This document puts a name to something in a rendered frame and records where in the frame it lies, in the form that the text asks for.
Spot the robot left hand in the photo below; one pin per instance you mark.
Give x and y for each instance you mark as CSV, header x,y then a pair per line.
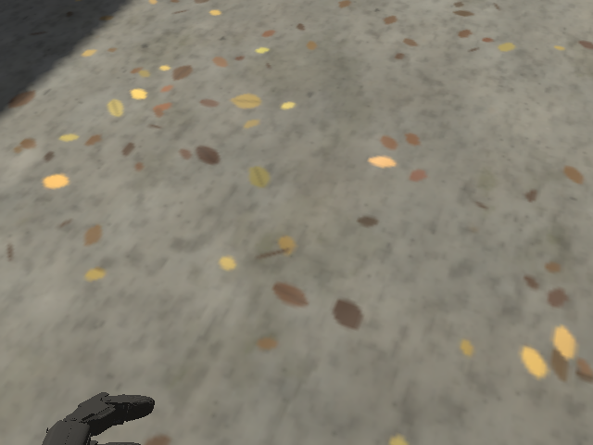
x,y
94,416

